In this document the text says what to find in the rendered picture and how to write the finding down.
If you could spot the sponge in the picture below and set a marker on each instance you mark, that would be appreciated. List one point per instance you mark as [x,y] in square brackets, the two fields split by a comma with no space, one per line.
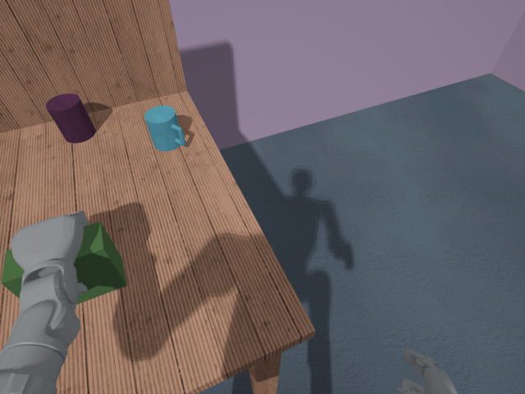
[98,265]

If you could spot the robot left forearm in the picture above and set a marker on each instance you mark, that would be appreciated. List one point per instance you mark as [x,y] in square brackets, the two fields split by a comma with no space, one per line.
[34,353]

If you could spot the robot left hand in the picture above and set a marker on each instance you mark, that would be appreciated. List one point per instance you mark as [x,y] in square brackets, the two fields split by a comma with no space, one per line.
[58,238]

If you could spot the robot right hand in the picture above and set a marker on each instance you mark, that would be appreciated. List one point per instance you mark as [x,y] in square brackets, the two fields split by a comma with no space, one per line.
[436,381]

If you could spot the table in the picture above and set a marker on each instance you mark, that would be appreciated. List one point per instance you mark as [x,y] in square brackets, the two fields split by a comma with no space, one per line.
[206,297]

